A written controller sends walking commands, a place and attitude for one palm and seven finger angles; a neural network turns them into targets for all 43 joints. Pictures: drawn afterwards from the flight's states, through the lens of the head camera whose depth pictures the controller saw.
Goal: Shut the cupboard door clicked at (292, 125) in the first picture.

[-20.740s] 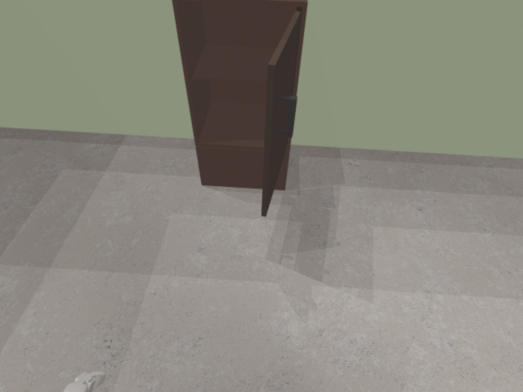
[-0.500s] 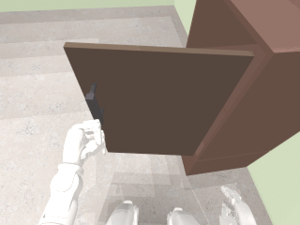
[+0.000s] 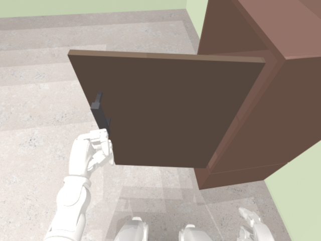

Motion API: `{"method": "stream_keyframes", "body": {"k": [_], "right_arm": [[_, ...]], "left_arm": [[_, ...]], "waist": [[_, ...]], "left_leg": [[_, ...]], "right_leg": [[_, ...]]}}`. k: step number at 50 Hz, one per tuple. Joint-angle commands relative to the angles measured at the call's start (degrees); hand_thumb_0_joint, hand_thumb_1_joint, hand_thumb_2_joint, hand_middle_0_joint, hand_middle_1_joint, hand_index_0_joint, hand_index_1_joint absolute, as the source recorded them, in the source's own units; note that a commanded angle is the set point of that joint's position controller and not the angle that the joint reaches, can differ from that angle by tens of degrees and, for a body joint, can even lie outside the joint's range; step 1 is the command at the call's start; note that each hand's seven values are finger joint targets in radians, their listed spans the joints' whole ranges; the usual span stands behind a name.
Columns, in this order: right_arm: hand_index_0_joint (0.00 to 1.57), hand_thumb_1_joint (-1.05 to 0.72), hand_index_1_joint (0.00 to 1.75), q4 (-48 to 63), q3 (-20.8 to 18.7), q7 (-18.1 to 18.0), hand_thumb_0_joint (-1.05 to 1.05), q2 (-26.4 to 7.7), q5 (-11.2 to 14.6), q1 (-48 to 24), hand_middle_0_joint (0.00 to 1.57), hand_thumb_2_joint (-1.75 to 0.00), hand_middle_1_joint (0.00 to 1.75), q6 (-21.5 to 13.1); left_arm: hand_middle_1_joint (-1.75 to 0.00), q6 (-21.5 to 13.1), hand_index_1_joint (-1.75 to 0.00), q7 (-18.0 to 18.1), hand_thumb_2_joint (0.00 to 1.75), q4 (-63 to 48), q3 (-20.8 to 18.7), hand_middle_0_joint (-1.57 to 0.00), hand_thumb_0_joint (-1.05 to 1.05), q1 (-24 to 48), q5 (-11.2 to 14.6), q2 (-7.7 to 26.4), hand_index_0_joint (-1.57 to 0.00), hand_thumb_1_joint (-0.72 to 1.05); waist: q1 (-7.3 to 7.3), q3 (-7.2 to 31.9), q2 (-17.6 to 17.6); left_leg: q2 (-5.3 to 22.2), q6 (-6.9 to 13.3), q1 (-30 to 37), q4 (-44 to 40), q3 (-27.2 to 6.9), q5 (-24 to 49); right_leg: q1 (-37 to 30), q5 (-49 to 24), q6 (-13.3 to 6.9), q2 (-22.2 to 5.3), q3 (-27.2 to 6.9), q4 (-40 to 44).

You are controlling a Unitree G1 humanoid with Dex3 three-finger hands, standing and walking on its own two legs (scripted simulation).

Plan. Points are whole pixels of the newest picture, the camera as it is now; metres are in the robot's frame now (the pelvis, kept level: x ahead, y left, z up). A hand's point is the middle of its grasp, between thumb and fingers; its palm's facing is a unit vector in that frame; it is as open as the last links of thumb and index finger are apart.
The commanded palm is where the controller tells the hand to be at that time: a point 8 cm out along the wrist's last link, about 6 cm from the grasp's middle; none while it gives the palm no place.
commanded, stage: bring the fist close to the handle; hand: left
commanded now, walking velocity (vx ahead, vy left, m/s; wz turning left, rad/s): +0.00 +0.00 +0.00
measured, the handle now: (103, 115) +0.42 +0.18 +0.04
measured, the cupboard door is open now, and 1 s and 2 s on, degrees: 80 69 55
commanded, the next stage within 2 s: push the door shut along its arc in 0.02 s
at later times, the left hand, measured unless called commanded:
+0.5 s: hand (118, 134) +0.36 +0.13 +0.04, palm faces -0.11 -0.99 -0.05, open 3.1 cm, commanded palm +0.35 +0.18 +0.04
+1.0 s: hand (126, 116) +0.42 +0.11 +0.04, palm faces -0.23 -0.97 -0.05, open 3.2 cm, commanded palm +0.42 +0.16 +0.04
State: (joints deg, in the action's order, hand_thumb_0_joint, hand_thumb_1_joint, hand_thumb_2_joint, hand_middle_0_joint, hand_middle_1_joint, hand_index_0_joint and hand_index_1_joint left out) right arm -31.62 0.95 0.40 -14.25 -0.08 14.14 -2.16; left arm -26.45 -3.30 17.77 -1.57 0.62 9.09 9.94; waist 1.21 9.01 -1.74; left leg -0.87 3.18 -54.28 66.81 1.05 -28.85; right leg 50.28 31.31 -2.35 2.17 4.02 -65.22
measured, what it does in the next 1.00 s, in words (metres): stands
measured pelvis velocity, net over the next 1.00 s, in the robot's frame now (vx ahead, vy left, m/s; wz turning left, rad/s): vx -0.01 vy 0.01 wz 0.00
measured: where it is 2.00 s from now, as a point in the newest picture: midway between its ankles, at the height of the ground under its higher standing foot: outside the picture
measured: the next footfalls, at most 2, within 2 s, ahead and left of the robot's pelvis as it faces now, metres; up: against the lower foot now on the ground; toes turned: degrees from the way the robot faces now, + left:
none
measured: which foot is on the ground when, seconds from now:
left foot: down 0.00-1.00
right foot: down 0.00-1.00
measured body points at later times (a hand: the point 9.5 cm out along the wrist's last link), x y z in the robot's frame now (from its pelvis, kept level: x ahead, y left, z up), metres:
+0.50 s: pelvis +0.00 +0.00 +0.00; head +0.07 +0.00 +0.44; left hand +0.36 +0.18 +0.05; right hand +0.13 -0.25 -0.11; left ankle +0.03 +0.08 -0.65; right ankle +0.00 -0.10 -0.65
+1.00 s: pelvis -0.01 +0.01 -0.01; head +0.09 +0.02 +0.43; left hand +0.43 +0.17 +0.05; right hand +0.07 -0.26 -0.12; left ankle +0.03 +0.08 -0.65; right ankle +0.00 -0.10 -0.65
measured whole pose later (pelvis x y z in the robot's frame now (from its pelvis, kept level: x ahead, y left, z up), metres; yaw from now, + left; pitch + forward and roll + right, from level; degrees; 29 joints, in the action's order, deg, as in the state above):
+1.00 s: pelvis -0.01 +0.01 -0.01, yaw +0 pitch +20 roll -3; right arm -36.3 0.7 0.1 -15.2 1.0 16.9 -1.8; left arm -26.4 -13.8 52.8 -6.1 36.9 8.2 15.4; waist 5.7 8.4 -2.3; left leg -1.0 3.8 -61.2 68.9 0.9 -27.8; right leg 56.9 30.2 -1.8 1.9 4.3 -67.1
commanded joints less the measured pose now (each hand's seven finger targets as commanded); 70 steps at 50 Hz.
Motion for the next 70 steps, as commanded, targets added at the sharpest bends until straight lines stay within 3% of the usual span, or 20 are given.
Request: {"method": "stream_keyframes", "body": {"k": [1,7,13,18,21,23,30,33,35,41,46,49,55,57,58,60,62,65,67,70], "right_arm": [[0.20,-0.90,0.30,6.9,-3.2,-0.7,0.00,-7.3,0.4,-1.9,0.20,-0.90,0.30,-2.9],[0.20,-0.90,0.30,7.3,-3.3,-0.8,0.00,-7.6,0.8,-1.5,0.20,-0.90,0.30,-2.6],[0.20,-0.90,0.30,5.8,-2.8,-1.6,0.00,-7.7,0.6,-1.4,0.20,-0.90,0.30,-2.5],[0.20,-0.90,0.30,5.2,-3.0,-1.3,0.00,-8.1,0.8,-0.1,0.20,-0.90,0.30,-2.6],[0.20,-0.90,0.30,5.0,-3.2,-1.1,0.00,-8.2,1.2,1.0,0.20,-0.90,0.30,-2.2],[0.20,-0.90,0.30,4.7,-3.3,-1.2,0.00,-8.7,1.3,1.9,0.20,-0.90,0.30,-1.9],[0.20,-0.90,0.30,2.6,-3.5,-1.5,0.00,-8.6,1.6,3.2,0.20,-0.90,0.30,-2.0],[0.20,-0.90,0.30,2.3,-3.9,-1.3,0.00,-9.1,1.5,4.1,0.20,-0.90,0.30,-2.2],[0.20,-0.90,0.30,1.8,-3.9,-1.1,0.00,-9.2,1.6,4.5,0.20,-0.90,0.30,-2.1],[0.20,-0.90,0.30,0.8,-4.2,-1.0,0.00,-9.8,1.7,5.9,0.20,-0.90,0.30,-1.7],[0.20,-0.90,0.30,-0.1,-3.9,-1.1,0.00,-10.2,1.4,6.9,0.20,-0.90,0.30,-1.2],[0.20,-0.90,0.30,-0.4,-3.9,-0.8,0.00,-10.2,1.3,7.4,0.20,-0.90,0.30,-1.3],[0.20,-0.90,0.30,-1.6,-4.1,-0.6,0.00,-10.8,1.2,9.2,0.20,-0.90,0.30,-0.6],[0.20,-0.90,0.30,-1.6,-4.0,-0.5,0.00,-10.9,1.2,9.9,0.20,-0.90,0.30,-0.4],[0.20,-0.90,0.30,-1.6,-4.0,-0.7,0.00,-11.3,1.2,10.4,0.20,-0.90,0.30,-0.3],[0.20,-0.90,0.30,-1.7,-3.8,-0.6,0.00,-11.0,1.1,10.4,0.20,-0.90,0.30,-0.1],[0.20,-0.90,0.30,-1.8,-3.6,-0.5,0.00,-11.3,0.9,11.1,0.20,-0.90,0.30,0.2],[0.20,-0.90,0.30,-1.7,-3.7,-0.1,0.00,-11.1,0.6,11.9,0.20,-0.90,0.30,0.4],[0.20,-0.90,0.30,-1.5,-3.6,0.1,0.00,-11.5,0.6,12.7,0.20,-0.90,0.30,0.8],[0.20,-0.90,0.30,-1.8,-3.8,0.1,0.00,-11.3,0.7,13.3,0.20,-0.90,0.30,1.1]], "left_arm": [[-1.50,-4.5,-1.50,-1.3,0.90,-10.9,-0.2,-1.30,0.00,15.3,0.3,3.2,-1.30,0.90],[-1.50,-1.8,-1.50,-1.1,0.90,-10.1,-1.0,-1.30,0.00,15.8,0.2,4.3,-1.30,0.90],[-1.50,-2.9,-1.50,-0.2,0.90,-5.9,-4.2,-1.30,0.00,27.0,-0.5,8.1,-1.30,0.90],[-1.50,-2.1,-1.50,-3.1,0.90,0.3,-4.1,-1.30,0.00,27.8,0.2,7.7,-1.30,0.90],[-1.50,-0.8,-1.50,-5.4,0.90,2.8,-2.1,-1.30,0.00,31.0,0.6,6.0,-1.30,0.90],[-1.50,-0.4,-1.50,-6.3,0.90,3.7,-4.3,-1.30,0.00,32.3,0.9,8.7,-1.30,0.90],[-1.50,-2.3,-1.50,-8.5,0.90,9.4,-5.1,-1.30,0.00,43.3,1.5,9.5,-1.30,0.90],[-1.50,-3.0,-1.50,-9.7,0.90,9.7,-4.3,-1.30,0.00,45.4,1.3,9.1,-1.30,0.90],[-1.50,-2.8,-1.50,-10.4,0.90,11.8,-2.8,-1.30,0.00,47.8,1.1,7.8,-1.30,0.90],[-1.50,-2.6,-1.50,-11.0,0.90,16.8,-3.2,-1.30,0.00,55.0,0.8,8.5,-1.30,0.90],[-1.50,-3.6,-1.50,-10.9,0.90,22.2,-6.9,-1.30,0.00,60.8,0.3,12.7,-1.30,0.90],[-1.50,-4.4,-1.50,-11.3,0.90,23.5,-5.5,-1.30,0.00,64.9,-0.3,11.6,-1.30,0.90],[-1.50,-4.4,-1.50,-12.9,0.90,28.5,-4.7,-1.30,0.00,71.3,-0.7,11.5,-1.30,0.90],[-1.50,-3.8,-1.50,-13.3,0.90,30.7,-6.0,-1.30,0.00,71.1,-0.6,12.9,-1.30,0.90],[-1.50,-3.8,-1.50,-13.1,0.90,31.6,-8.3,-1.30,0.00,71.6,-0.6,15.5,-1.30,0.90],[-1.50,-3.4,-1.50,-13.2,0.90,32.5,-7.6,-1.30,0.00,73.7,-0.9,14.8,-1.30,0.90],[-1.50,-2.8,-1.50,-13.0,0.90,34.9,-10.1,-1.30,0.00,73.9,-1.5,17.9,-1.30,0.90],[-1.50,-2.6,-1.50,-13.0,0.90,35.8,-9.5,-1.30,0.00,76.0,-2.3,17.2,-1.30,0.90],[-1.50,-2.2,-1.50,-13.2,0.90,36.8,-12.4,-1.30,0.00,75.0,-2.7,21.1,-1.30,0.90],[-1.50,-1.9,-1.50,-14.4,0.90,35.9,-10.2,-1.30,0.00,79.0,-2.8,19.2,-1.30,0.90]], "waist": [[1.44,15.1,-0.2],[0.97,16.5,-0.1],[2.42,15.3,2.2],[2.02,18.9,0.3],[2.87,18.9,-0.2],[2.92,19.7,1.0],[4.78,17.8,2.7],[4.61,21.4,-1.3],[5.14,21.1,-2.4],[6.54,21.1,-0.9],[6.76,21.3,-0.6],[7.17,23.2,-3.6],[9.41,23.9,-3.1],[9.03,23.7,-2.3],[9.00,23.7,-2.0],[9.37,24.5,-2.8],[9.42,23.7,-2.2],[10.10,25.2,-3.8],[9.33,26.9,-3.7],[11.07,28.2,-3.4]], "left_leg": [[0.9,-1.5,12.7,-8.8,-4.4,11.0],[1.1,-1.7,14.2,-9.9,-4.8,10.6],[1.0,-1.2,11.1,-8.4,-4.4,8.6],[0.9,-1.5,12.9,-8.4,-4.3,11.0],[1.1,-1.6,13.8,-8.6,-4.3,13.0],[1.1,-1.4,13.0,-8.1,-4.1,14.2],[1.0,-1.1,11.0,-7.1,-4.1,12.2],[1.1,-1.4,14.9,-7.0,-5.0,14.9],[1.3,-1.7,16.5,-7.5,-5.6,14.0],[1.5,-1.6,16.8,-7.6,-6.6,12.7],[1.5,-1.5,15.3,-7.4,-7.0,11.4],[1.5,-1.7,17.4,-7.2,-7.5,12.9],[1.9,-1.6,17.9,-6.1,-8.4,13.2],[1.7,-1.5,16.2,-6.1,-8.2,12.7],[1.8,-1.3,15.6,-5.8,-8.3,12.8],[1.7,-1.3,15.1,-5.3,-8.2,13.2],[1.8,-1.1,12.6,-4.7,-7.6,12.9],[1.8,-1.1,12.8,-3.5,-7.5,14.6],[1.9,-1.1,11.8,-2.9,-7.1,16.3],[2.1,-0.8,12.5,-2.0,-7.5,16.9]], "right_leg": [[-4.1,-13.3,0.2,-0.9,-3.5,9.1],[-4.5,-12.7,0.2,-0.8,-3.0,9.7],[-3.8,-10.7,0.5,-0.9,-4.2,9.9],[-4.6,-13.4,0.3,-0.8,-4.0,9.3],[-4.5,-16.0,0.4,-1.0,-3.9,9.4],[-5.6,-17.7,0.5,-1.0,-4.2,9.3],[-3.7,-15.9,0.7,-1.2,-4.8,9.6],[-1.8,-17.0,0.2,-0.9,-3.9,8.3],[0.6,-15.2,0.1,-0.9,-3.4,8.4],[2.7,-13.2,0.1,-0.6,-3.0,8.6],[3.6,-11.7,-0.1,-0.5,-3.1,7.9],[5.4,-12.3,-0.3,-0.5,-2.7,7.0],[8.4,-12.2,-0.3,-0.2,-2.4,6.5],[7.2,-11.9,-0.3,-0.1,-2.7,6.7],[7.4,-11.8,-0.5,0.0,-2.5,6.3],[7.7,-12.0,-0.4,-0.1,-2.6,5.9],[7.1,-12.0,-0.3,0.0,-2.9,5.9],[8.2,-13.2,-0.2,0.0,-2.9,5.0],[6.3,-14.8,-0.3,0.2,-3.2,4.6],[7.6,-15.6,0.0,0.4,-3.2,4.4]]}}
